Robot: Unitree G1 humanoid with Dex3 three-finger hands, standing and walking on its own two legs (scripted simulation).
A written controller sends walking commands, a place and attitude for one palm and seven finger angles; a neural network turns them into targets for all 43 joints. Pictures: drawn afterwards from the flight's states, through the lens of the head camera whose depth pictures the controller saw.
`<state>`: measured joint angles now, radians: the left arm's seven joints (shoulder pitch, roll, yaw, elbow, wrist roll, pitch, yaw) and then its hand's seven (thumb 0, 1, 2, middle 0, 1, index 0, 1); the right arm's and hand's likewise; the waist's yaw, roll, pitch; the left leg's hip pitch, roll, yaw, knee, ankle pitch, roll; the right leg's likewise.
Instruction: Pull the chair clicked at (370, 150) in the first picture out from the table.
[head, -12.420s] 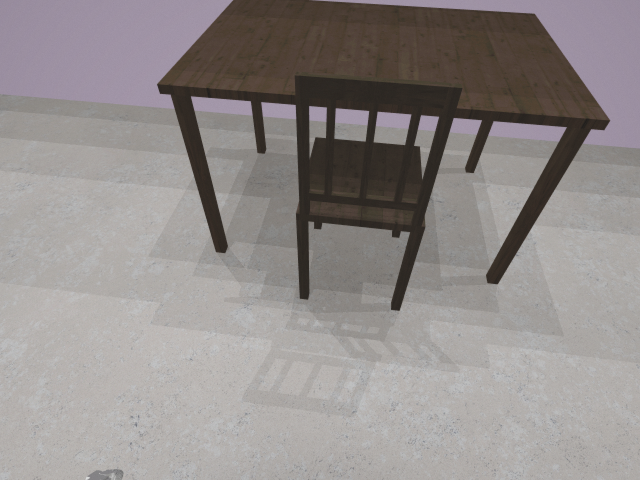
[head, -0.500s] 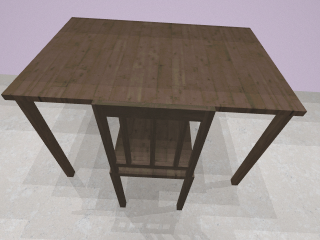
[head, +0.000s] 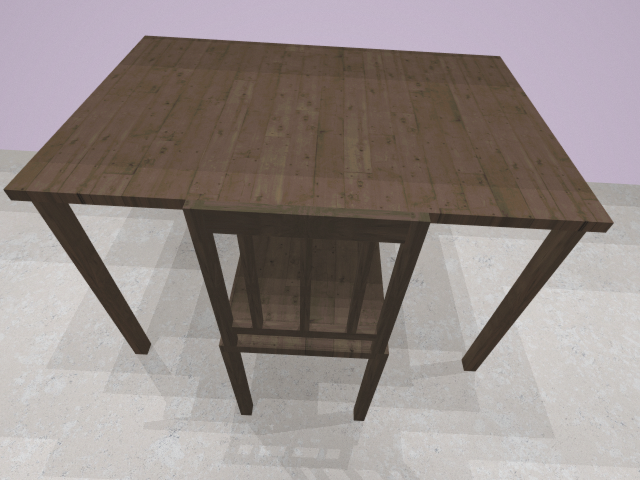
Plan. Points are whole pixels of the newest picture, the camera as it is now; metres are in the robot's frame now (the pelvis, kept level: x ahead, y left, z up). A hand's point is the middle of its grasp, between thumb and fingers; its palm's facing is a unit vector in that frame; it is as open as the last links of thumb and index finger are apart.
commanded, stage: shuffle to correct the standing spot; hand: left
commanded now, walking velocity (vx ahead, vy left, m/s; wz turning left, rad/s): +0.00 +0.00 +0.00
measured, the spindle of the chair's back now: (305, 287) +0.46 +0.05 -0.10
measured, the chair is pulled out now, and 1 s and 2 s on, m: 0.00 0.00 0.00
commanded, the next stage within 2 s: come to a stop and stand still in 0.82 s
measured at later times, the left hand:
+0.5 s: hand out of the picture -0.01 +0.11 -0.19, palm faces +0.06 -0.98 -0.18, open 7.4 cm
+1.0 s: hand out of the picture +0.08 +0.07 -0.18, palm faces +0.01 -0.97 -0.23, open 7.3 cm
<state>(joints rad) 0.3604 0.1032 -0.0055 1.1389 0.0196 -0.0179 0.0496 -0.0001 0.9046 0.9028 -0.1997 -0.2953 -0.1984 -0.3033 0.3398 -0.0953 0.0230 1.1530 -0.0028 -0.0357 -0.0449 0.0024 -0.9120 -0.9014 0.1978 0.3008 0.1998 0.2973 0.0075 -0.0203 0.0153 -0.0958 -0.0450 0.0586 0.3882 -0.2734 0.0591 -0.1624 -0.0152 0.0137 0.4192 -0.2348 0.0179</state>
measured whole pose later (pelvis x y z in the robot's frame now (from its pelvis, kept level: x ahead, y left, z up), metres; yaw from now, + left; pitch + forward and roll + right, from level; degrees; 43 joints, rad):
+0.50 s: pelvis +0.02 -0.05 -0.01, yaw +1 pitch +0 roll +0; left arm 0.37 0.12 0.04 1.08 0.03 0.01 0.03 0.00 0.91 0.90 -0.20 -0.30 -0.20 -0.30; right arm 0.36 -0.11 -0.02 1.16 -0.02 0.00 -0.07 0.00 -0.91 -0.90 0.20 0.30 0.20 0.30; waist -0.01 0.00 0.02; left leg -0.19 0.04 0.04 0.59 -0.40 0.01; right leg -0.22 0.06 -0.04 0.54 -0.33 -0.07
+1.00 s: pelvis +0.04 -0.14 -0.01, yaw +0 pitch +0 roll -1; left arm 0.25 0.22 0.07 0.95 0.03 0.04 0.00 0.01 0.91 0.90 -0.20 -0.30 -0.20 -0.30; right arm 0.26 -0.15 -0.04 1.06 -0.04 0.01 -0.04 0.00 -0.91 -0.90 0.20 0.30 0.21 0.30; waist -0.01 -0.01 0.07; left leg -0.24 0.11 0.04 0.59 -0.35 -0.06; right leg -0.31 -0.06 0.01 0.62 -0.30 0.02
